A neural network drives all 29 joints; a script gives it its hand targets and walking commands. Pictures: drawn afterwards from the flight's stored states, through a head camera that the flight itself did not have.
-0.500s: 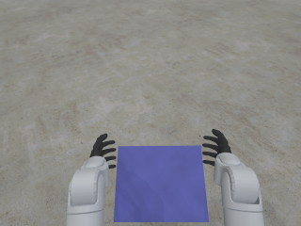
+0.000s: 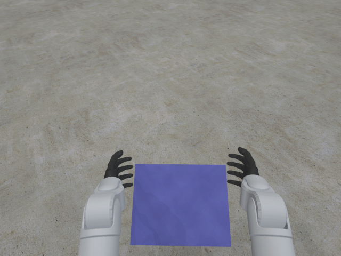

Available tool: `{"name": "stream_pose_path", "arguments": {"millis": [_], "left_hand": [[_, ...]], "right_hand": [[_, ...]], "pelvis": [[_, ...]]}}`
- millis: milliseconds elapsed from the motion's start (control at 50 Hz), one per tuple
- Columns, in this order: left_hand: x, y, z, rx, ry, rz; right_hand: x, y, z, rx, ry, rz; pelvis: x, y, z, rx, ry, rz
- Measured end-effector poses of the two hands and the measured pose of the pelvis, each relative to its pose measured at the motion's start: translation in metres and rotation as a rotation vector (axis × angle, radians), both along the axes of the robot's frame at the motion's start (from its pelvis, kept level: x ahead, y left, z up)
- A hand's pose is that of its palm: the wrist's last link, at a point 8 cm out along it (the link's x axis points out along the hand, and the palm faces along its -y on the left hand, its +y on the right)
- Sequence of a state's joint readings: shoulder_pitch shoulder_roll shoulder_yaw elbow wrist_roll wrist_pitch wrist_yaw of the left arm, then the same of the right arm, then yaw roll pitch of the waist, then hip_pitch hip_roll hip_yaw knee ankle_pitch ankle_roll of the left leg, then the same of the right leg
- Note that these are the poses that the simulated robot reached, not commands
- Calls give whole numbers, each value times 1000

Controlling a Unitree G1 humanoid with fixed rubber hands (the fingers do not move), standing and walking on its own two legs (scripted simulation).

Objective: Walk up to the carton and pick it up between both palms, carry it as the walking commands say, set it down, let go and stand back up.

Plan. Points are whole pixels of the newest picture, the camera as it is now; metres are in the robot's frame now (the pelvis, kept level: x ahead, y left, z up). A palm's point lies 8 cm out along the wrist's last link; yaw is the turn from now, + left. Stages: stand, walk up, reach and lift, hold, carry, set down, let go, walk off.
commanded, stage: carry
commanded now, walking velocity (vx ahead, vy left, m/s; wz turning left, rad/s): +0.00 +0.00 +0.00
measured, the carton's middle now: (179, 201) +0.29 +0.00 -0.06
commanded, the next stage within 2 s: hold in 0.56 s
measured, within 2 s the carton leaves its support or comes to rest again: neither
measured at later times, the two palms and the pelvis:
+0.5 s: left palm (117, 189) +0.27 +0.15 +0.04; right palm (252, 187) +0.27 -0.16 +0.05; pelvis -0.01 -0.01 +0.00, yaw +0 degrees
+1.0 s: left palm (103, 194) +0.25 +0.17 +0.06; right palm (247, 190) +0.25 -0.14 +0.07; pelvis -0.06 +0.02 +0.00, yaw -3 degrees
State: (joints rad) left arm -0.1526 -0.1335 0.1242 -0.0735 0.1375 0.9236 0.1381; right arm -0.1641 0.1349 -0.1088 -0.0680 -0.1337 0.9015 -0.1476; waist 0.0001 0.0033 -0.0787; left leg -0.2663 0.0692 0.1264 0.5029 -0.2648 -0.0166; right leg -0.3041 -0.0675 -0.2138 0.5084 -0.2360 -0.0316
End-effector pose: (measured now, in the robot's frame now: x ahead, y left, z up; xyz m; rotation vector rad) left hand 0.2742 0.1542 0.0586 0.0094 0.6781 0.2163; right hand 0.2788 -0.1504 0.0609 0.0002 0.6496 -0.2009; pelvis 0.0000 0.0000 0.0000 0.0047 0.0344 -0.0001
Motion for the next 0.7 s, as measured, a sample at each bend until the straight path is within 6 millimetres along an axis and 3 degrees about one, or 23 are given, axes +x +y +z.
{"name": "stream_pose_path", "arguments": {"millis": [580, 700], "left_hand": [[-8, -7, -17, 5, -20, -24], [-37, -9, -38, 69, 63, -99]], "right_hand": [[-10, -9, -17, 3, -17, 9], [-41, -11, -35, -1, 37, -3]], "pelvis": [[-9, -6, -1, -2, -7, -4], [-16, 0, 8, 0, -83, -67]]}}
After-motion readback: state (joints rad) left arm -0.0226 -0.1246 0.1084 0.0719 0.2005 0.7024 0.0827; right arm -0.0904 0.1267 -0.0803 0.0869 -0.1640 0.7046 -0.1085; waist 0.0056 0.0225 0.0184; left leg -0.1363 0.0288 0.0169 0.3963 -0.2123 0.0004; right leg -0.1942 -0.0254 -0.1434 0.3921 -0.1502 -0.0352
